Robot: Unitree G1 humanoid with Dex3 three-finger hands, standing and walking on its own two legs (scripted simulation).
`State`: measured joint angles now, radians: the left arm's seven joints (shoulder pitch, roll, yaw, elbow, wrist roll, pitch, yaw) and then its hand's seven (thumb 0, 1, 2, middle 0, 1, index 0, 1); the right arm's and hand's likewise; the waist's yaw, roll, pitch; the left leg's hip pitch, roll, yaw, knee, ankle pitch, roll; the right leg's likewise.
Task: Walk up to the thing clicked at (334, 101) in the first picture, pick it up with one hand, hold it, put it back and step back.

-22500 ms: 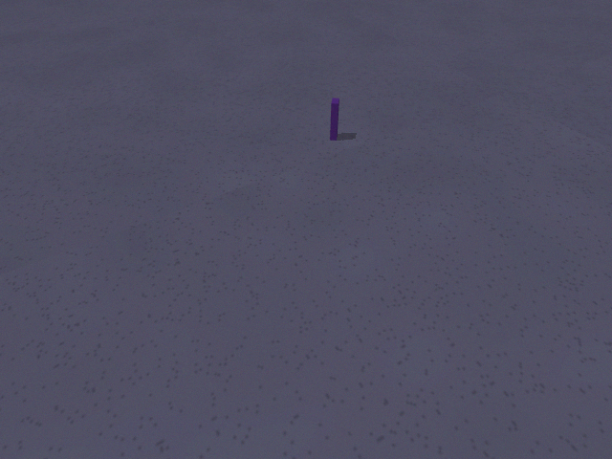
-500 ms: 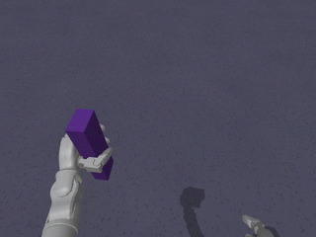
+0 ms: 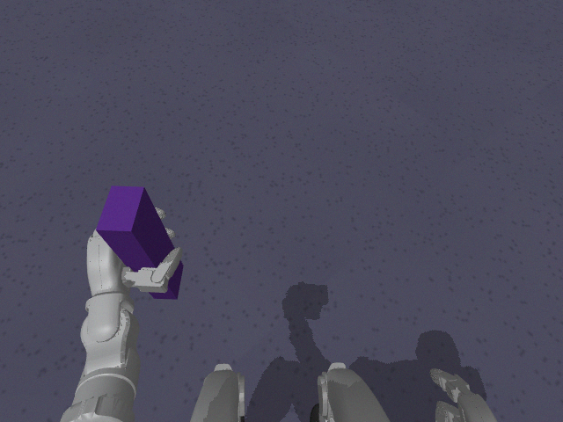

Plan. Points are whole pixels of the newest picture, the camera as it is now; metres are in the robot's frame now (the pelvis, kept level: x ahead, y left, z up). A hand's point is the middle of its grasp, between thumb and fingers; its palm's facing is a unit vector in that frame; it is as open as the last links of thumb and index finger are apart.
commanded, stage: crouch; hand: left
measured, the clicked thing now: (149, 252) +0.37 +0.20 -0.01
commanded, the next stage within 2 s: lower in 1.26 s
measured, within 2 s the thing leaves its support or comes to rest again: neither
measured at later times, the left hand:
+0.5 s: hand (177, 294) +0.37 +0.21 -0.25, palm faces +0.21 -0.98 -0.01, open 8.5 cm
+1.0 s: hand (184, 303) +0.38 +0.22 -0.36, palm faces +0.20 -0.98 +0.00, open 8.6 cm
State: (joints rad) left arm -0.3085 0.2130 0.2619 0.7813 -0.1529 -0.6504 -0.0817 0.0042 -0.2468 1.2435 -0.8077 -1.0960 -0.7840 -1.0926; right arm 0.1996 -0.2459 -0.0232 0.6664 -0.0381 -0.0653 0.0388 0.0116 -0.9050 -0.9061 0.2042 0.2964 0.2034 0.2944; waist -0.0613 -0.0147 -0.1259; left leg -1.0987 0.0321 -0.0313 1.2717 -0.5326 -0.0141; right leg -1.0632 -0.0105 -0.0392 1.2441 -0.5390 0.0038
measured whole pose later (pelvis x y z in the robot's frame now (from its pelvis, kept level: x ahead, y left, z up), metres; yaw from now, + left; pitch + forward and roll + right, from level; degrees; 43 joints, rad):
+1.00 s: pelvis -0.06 +0.00 -0.31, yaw -5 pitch +30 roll -5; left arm -0.62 0.40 0.49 1.07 -0.12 -0.79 -0.15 0.00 -0.25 1.26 -0.80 -1.10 -0.78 -1.10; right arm 0.07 -0.28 0.07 0.72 -0.12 0.00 0.09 0.01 -0.91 -0.91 0.20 0.30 0.20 0.29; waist -0.12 -0.04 -0.08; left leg -2.20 0.02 -0.12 2.36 -0.68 -0.02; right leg -2.15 0.00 -0.07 2.31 -0.68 0.00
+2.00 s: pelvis -0.06 +0.01 -0.37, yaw -11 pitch +21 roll -12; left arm -0.57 0.58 0.54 1.18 -0.14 -0.95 -0.11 0.00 -0.25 1.29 -0.80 -1.11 -0.78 -1.11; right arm -0.07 -0.33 0.27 0.67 -0.24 0.02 0.15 0.01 -0.92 -0.91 0.21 0.30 0.21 0.29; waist -0.19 -0.14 0.15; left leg -2.27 0.02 -0.25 2.60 -0.72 -0.02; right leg -2.16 0.03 -0.17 2.45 -0.67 0.03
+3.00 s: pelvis -0.07 +0.02 -0.38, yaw -14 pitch +14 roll -15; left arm -0.56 0.71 0.55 1.30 -0.12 -1.07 -0.02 0.00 -0.25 1.30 -0.80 -1.11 -0.77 -1.11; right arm -0.14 -0.36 0.41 0.61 -0.32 0.01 0.16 0.00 -0.90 -0.90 0.21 0.30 0.21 0.29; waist -0.21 -0.23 0.25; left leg -2.24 0.02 -0.33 2.66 -0.71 -0.01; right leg -2.10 0.06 -0.23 2.44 -0.64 0.05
